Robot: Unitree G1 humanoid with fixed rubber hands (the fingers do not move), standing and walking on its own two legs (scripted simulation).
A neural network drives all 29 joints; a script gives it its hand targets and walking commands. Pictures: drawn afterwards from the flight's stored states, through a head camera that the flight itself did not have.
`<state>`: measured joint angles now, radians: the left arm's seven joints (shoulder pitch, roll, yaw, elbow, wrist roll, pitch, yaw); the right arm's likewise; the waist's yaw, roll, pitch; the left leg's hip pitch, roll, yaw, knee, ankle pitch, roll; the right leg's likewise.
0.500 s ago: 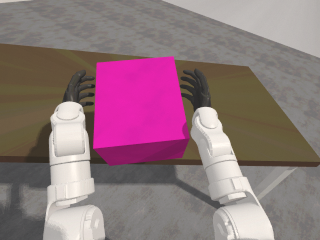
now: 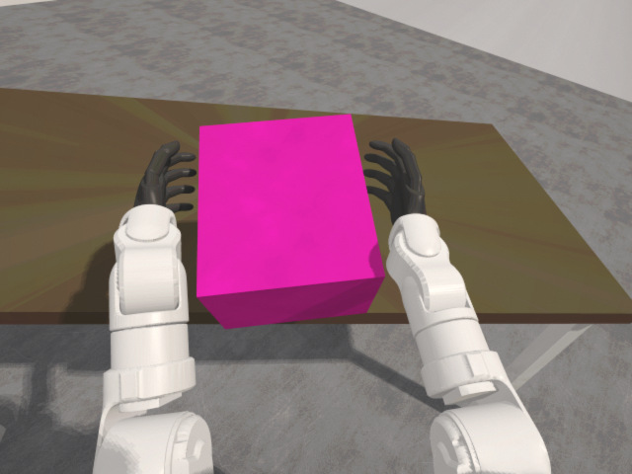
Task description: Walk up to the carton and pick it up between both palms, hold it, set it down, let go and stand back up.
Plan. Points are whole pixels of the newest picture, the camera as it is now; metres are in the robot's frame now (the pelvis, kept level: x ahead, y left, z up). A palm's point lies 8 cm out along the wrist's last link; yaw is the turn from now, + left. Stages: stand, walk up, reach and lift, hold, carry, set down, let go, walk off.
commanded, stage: hold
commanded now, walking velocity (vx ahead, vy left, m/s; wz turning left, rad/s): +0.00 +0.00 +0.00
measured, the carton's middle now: (286, 223) +0.40 +0.01 +0.12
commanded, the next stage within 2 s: set down in 0.08 s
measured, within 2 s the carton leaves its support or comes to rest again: neither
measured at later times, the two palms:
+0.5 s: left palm (154, 211) +0.37 +0.17 +0.16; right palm (399, 196) +0.37 -0.12 +0.20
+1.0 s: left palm (180, 217) +0.40 +0.15 +0.12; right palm (397, 202) +0.41 -0.14 +0.15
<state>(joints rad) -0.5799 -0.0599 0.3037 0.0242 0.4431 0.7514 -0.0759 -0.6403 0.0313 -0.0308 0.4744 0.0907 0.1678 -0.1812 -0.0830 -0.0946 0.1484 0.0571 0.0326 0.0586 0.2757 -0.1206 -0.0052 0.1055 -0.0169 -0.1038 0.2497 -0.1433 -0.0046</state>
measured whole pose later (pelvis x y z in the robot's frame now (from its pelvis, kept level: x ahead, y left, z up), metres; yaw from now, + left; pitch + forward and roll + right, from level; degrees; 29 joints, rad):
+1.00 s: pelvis +0.03 -0.01 +0.00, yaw +0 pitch -8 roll +0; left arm -0.58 -0.07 0.35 0.43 0.39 0.35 -0.02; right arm -0.66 0.04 -0.17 0.76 -0.07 -0.16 -0.13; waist -0.04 -0.05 0.09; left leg 0.02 0.04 0.06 0.27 -0.15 -0.02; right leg 0.07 -0.01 -0.11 0.25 -0.19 -0.01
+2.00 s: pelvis +0.04 +0.00 +0.00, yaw -2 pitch +0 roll +0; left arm -0.73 -0.09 0.48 0.76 0.40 0.16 0.06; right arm -0.78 0.11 -0.58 0.94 -0.36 -0.16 -0.02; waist 0.01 -0.05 0.00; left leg -0.13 0.05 0.10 0.30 -0.17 -0.01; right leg -0.10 -0.01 -0.08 0.27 -0.18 0.00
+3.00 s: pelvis +0.04 +0.00 +0.00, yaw -4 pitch +6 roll +0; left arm -0.83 -0.13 0.64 0.84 0.48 0.03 0.04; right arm -0.80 0.14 -0.68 0.86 -0.50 -0.14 0.01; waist 0.03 -0.03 0.01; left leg -0.24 0.05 0.15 0.29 -0.15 -0.01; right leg -0.24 -0.01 -0.06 0.31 -0.17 -0.01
